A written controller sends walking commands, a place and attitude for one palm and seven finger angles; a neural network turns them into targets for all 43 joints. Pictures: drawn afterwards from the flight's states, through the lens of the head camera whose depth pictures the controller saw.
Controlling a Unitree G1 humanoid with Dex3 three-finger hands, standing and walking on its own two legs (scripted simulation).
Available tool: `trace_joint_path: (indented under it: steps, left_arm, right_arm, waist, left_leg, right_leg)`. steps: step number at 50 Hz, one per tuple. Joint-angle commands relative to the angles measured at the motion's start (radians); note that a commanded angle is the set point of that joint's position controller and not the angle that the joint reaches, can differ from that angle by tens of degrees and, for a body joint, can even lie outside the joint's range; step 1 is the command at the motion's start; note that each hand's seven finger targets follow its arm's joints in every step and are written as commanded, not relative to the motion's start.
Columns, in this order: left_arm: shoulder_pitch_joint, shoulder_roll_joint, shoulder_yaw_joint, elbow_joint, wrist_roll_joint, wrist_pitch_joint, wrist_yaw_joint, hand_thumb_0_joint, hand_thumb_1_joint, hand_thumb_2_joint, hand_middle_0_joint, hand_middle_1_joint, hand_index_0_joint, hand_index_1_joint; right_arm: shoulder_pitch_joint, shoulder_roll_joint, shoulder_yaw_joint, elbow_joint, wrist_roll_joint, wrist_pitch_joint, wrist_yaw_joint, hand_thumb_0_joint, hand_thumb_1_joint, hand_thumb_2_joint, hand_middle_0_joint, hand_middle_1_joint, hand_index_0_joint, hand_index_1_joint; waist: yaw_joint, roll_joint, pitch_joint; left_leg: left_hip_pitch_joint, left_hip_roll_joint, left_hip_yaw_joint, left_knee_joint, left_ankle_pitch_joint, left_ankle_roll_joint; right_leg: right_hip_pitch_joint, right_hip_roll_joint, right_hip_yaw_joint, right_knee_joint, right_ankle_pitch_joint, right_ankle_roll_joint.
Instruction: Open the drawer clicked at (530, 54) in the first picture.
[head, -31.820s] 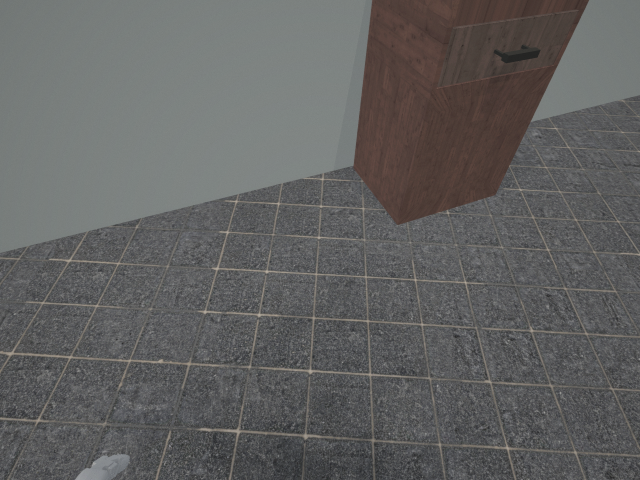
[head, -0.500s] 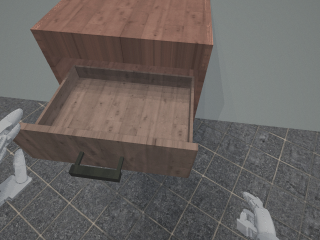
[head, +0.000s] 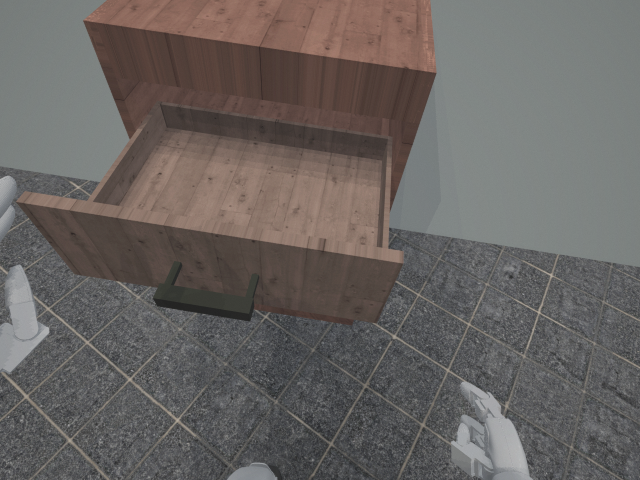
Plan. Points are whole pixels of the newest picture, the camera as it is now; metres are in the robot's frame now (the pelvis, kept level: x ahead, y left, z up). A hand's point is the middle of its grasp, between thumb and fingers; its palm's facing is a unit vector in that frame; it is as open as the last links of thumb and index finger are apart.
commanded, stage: step back with the hand held close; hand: left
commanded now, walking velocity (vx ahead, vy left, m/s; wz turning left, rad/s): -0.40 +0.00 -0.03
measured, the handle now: (210, 288) +0.36 +0.18 -0.03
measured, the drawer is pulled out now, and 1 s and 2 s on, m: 0.30 0.30 0.30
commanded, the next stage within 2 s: stop stepping back and stand still in 0.36 s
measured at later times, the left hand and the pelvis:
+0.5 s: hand out of the picture +0.09 +0.19 +0.14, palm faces +0.29 -0.83 -0.47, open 7.4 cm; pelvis -0.13 -0.05 +0.00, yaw +0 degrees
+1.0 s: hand out of the picture -0.05 +0.13 +0.15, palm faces +0.37 -0.81 -0.45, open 7.4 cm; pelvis -0.22 -0.10 +0.00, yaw +4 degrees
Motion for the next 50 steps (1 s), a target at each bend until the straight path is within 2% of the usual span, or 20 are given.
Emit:
trace_joint_path:
  steps: [1,8,10,12,14,16,18,20,21,27,31,32,33,34,36,38,43,46,48,50]
  left_arm:
    - [0.034,0.109,0.062,-0.217,-0.013,-0.069,-0.014,0.000,0.900,0.900,-0.200,-0.300,-0.200,-0.300]
    - [0.057,0.171,0.134,-0.267,-0.047,-0.100,-0.060,0.000,0.900,0.900,-0.200,-0.300,-0.200,-0.300]
    - [0.085,0.166,0.129,-0.255,-0.055,-0.097,-0.065,0.000,0.900,0.900,-0.200,-0.300,-0.200,-0.300]
    - [0.113,0.186,0.162,-0.193,-0.051,-0.098,-0.051,0.000,0.900,0.900,-0.200,-0.300,-0.200,-0.300]
    - [0.159,0.126,0.132,-0.081,-0.034,-0.069,-0.049,0.000,0.900,0.900,-0.200,-0.300,-0.200,-0.300]
    - [0.089,0.097,0.099,-0.055,-0.002,-0.058,-0.032,0.000,0.900,0.900,-0.200,-0.300,-0.200,-0.300]
    - [0.049,0.096,0.075,-0.079,-0.004,-0.063,-0.015,0.000,0.900,0.900,-0.200,-0.300,-0.200,-0.300]
    - [0.011,0.088,0.038,-0.165,0.007,-0.064,-0.004,0.000,0.900,0.900,-0.200,-0.300,-0.200,-0.300]
    - [-0.019,0.090,0.019,-0.222,0.015,-0.078,-0.007,0.000,0.900,0.900,-0.200,-0.300,-0.200,-0.300]
    - [0.125,0.123,0.087,-0.408,0.008,-0.039,0.009,0.000,0.900,0.900,-0.200,-0.300,-0.200,-0.300]
    - [0.160,0.139,0.124,-0.311,-0.012,-0.024,0.020,0.000,0.900,0.900,-0.200,-0.300,-0.200,-0.300]
    - [0.147,0.155,0.137,-0.256,-0.007,-0.027,0.020,0.000,0.900,0.900,-0.200,-0.300,-0.200,-0.300]
    - [0.130,0.155,0.140,-0.205,-0.014,-0.021,0.017,0.000,0.900,0.900,-0.200,-0.300,-0.200,-0.300]
    - [0.090,0.140,0.133,-0.138,-0.033,-0.008,0.014,0.000,0.900,0.900,-0.200,-0.300,-0.200,-0.300]
    - [0.043,0.098,0.091,-0.049,-0.019,0.002,-0.004,0.000,0.900,0.900,-0.200,-0.300,-0.200,-0.300]
    - [0.065,0.081,0.075,0.008,-0.007,0.000,-0.004,0.000,0.900,0.900,-0.200,-0.300,-0.200,-0.300]
    - [0.027,0.062,-0.009,-0.123,0.026,-0.040,0.021,0.000,0.900,0.900,-0.200,-0.300,-0.200,-0.300]
    - [-0.013,0.120,0.019,-0.283,0.039,-0.072,0.023,0.000,0.900,0.900,-0.200,-0.300,-0.200,-0.300]
    - [0.044,0.145,0.055,-0.275,0.042,-0.067,0.021,0.000,0.900,0.900,-0.200,-0.300,-0.200,-0.300]
    - [0.045,0.150,0.073,-0.263,0.039,-0.060,0.024,0.000,0.900,0.900,-0.200,-0.300,-0.200,-0.300]
  right_arm:
    - [-0.077,-0.176,-0.057,-0.129,-0.003,-0.078,0.008,0.000,-0.900,-0.900,0.200,0.300,0.200,0.300]
    - [-0.120,-0.174,-0.050,-0.140,0.007,-0.070,0.024,0.000,-0.900,-0.900,0.200,0.300,0.200,0.300]
    - [-0.092,-0.159,-0.065,-0.141,0.037,-0.052,0.018,0.000,-0.900,-0.900,0.200,0.300,0.200,0.300]
    - [-0.167,-0.151,-0.072,-0.157,0.067,-0.037,-0.006,0.000,-0.900,-0.900,0.200,0.300,0.200,0.300]
    - [-0.216,-0.096,-0.037,-0.153,0.037,-0.018,-0.017,0.000,-0.900,-0.900,0.200,0.300,0.200,0.300]
    - [-0.225,-0.075,-0.001,-0.138,0.022,0.013,-0.040,0.000,-0.900,-0.900,0.200,0.300,0.200,0.300]
    - [-0.194,-0.107,-0.011,-0.123,0.024,0.023,-0.058,0.000,-0.900,-0.900,0.200,0.300,0.200,0.300]
    - [-0.143,-0.135,-0.066,-0.109,0.012,0.018,-0.032,0.000,-0.900,-0.900,0.200,0.300,0.200,0.300]
    - [-0.080,-0.152,-0.084,-0.107,0.013,-0.006,-0.010,0.000,-0.900,-0.900,0.200,0.300,0.200,0.300]
    - [-0.079,-0.150,-0.077,-0.143,0.018,-0.059,0.025,0.000,-0.900,-0.900,0.200,0.300,0.200,0.300]
    - [-0.093,-0.148,-0.051,-0.178,0.030,-0.040,0.011,0.000,-0.900,-0.900,0.200,0.300,0.200,0.300]
    - [-0.087,-0.138,-0.054,-0.173,0.030,-0.025,0.009,0.000,-0.900,-0.900,0.200,0.300,0.200,0.300]
    - [-0.090,-0.137,-0.060,-0.174,0.028,-0.010,0.007,0.000,-0.900,-0.900,0.200,0.300,0.200,0.300]
    - [-0.085,-0.148,-0.067,-0.153,0.020,-0.002,0.001,0.000,-0.900,-0.900,0.200,0.300,0.200,0.300]
    - [-0.069,-0.160,-0.083,-0.108,0.024,0.007,-0.003,0.000,-0.900,-0.900,0.200,0.300,0.200,0.300]
    - [-0.090,-0.145,-0.071,-0.109,0.019,0.008,-0.008,0.000,-0.900,-0.900,0.200,0.300,0.200,0.300]
    - [-0.058,-0.147,-0.055,-0.114,0.003,-0.053,-0.026,0.000,-0.900,-0.900,0.200,0.300,0.200,0.300]
    - [-0.048,-0.183,-0.060,-0.146,-0.005,-0.086,-0.019,0.000,-0.900,-0.900,0.200,0.300,0.200,0.300]
    - [-0.044,-0.161,-0.053,-0.124,0.003,-0.089,-0.014,0.000,-0.900,-0.900,0.200,0.300,0.200,0.300]
    - [-0.036,-0.167,-0.059,-0.126,0.014,-0.090,-0.016,0.000,-0.900,-0.900,0.200,0.300,0.200,0.300]
  waist:
    - [0.013,0.202,-0.220]
    - [0.036,0.196,-0.287]
    - [0.011,-0.089,-0.325]
    - [0.014,-0.215,-0.205]
    - [0.003,-0.114,-0.096]
    - [-0.029,-0.090,-0.028]
    - [-0.052,-0.018,-0.065]
    - [-0.020,0.188,-0.150]
    - [-0.020,0.180,-0.197]
    - [-0.001,0.268,-0.261]
    - [-0.005,0.182,-0.146]
    - [-0.019,0.047,-0.107]
    - [-0.027,-0.122,-0.063]
    - [-0.029,-0.188,-0.005]
    - [-0.052,-0.215,-0.018]
    - [-0.047,-0.199,-0.046]
    - [-0.027,-0.039,-0.025]
    - [0.000,0.282,-0.061]
    - [0.001,0.286,-0.071]
    - [-0.004,0.176,-0.047]
  left_leg:
    - [0.266,0.244,-0.227,-0.187,0.267,0.091]
    - [0.289,0.171,-0.121,-0.095,0.203,0.031]
    - [0.318,0.011,0.029,0.166,0.000,-0.044]
    - [0.065,-0.077,0.006,0.562,-0.369,-0.052]
    - [-0.100,-0.046,-0.045,0.565,-0.452,-0.048]
    - [-0.059,-0.030,0.000,0.202,-0.377,-0.060]
    - [0.091,-0.007,0.023,-0.234,0.021,-0.060]
    - [0.435,0.304,-0.230,-0.165,0.911,0.044]
    - [0.467,0.368,-0.260,-0.100,0.972,0.105]
    - [0.378,0.224,-0.107,-0.124,0.498,0.082]
    - [0.017,0.112,-0.047,-0.148,-0.346,0.019]
    - [-0.025,0.038,-0.002,-0.001,-0.411,-0.017]
    - [-0.012,-0.036,0.006,0.264,-0.350,-0.045]
    - [0.022,-0.043,-0.032,0.451,-0.299,-0.051]
    - [0.040,-0.019,-0.058,0.580,-0.229,-0.040]
    - [0.101,0.009,-0.035,0.432,-0.205,-0.036]
    - [0.250,-0.012,0.056,-0.182,-0.265,0.023]
    - [0.245,0.188,-0.210,-0.286,-0.162,0.102]
    - [0.121,0.165,-0.171,-0.295,-0.285,0.086]
    - [0.064,0.105,-0.090,-0.206,-0.269,0.063]
  right_leg:
    - [0.032,-0.001,0.006,-0.090,0.006,0.007]
    - [0.180,-0.017,-0.036,-0.413,0.248,-0.018]
    - [0.142,-0.183,0.046,-0.479,0.567,-0.077]
    - [0.073,-0.380,0.166,-0.447,0.789,-0.173]
    - [0.131,-0.387,0.142,-0.369,0.998,-0.197]
    - [0.202,-0.244,0.019,-0.270,1.156,-0.102]
    - [0.246,-0.159,-0.010,-0.112,1.063,-0.038]
    - [-0.079,-0.059,0.014,0.035,0.109,-0.001]
    - [-0.119,-0.031,0.078,0.144,-0.092,-0.008]
    - [-0.023,-0.021,-0.015,0.041,0.040,0.021]
    - [0.284,-0.045,-0.070,-0.285,0.144,0.016]
    - [0.254,-0.129,0.032,-0.407,0.099,-0.025]
    - [0.088,-0.291,0.300,-0.566,-0.087,-0.107]
    - [-0.075,-0.404,0.403,-0.644,-0.138,-0.166]
    - [-0.138,-0.362,0.280,-0.601,-0.134,-0.137]
    - [-0.134,-0.310,0.131,-0.536,-0.092,-0.107]
    - [-0.002,-0.231,0.109,-0.451,-0.130,-0.072]
    - [0.038,-0.052,-0.050,-0.118,0.081,0.001]
    - [0.121,-0.052,-0.053,-0.132,0.040,0.004]
    - [0.197,-0.055,-0.013,-0.233,0.107,-0.002]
